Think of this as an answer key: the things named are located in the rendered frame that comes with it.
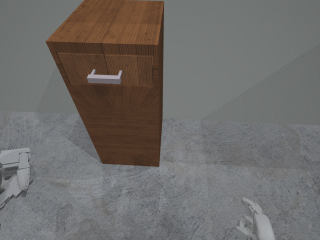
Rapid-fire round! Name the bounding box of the handle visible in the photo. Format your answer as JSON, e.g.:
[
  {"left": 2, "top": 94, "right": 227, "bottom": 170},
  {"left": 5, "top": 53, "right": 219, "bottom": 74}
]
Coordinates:
[{"left": 87, "top": 69, "right": 123, "bottom": 84}]

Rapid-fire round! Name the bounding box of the left robot hand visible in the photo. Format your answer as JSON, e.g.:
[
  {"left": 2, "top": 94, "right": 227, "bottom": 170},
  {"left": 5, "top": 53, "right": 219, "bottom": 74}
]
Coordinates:
[{"left": 0, "top": 148, "right": 34, "bottom": 210}]

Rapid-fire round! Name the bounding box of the right robot hand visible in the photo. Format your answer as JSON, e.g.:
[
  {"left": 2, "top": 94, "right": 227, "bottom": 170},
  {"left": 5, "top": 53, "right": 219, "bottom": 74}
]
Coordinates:
[{"left": 236, "top": 197, "right": 276, "bottom": 240}]

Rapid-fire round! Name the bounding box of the cabinet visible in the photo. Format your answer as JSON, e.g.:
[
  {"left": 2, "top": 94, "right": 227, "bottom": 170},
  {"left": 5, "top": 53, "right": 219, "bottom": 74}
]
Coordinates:
[{"left": 45, "top": 0, "right": 164, "bottom": 167}]

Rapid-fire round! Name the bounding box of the drawer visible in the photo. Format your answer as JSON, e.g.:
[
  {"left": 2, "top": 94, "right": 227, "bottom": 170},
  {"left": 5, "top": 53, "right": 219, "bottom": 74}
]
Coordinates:
[{"left": 58, "top": 52, "right": 154, "bottom": 87}]

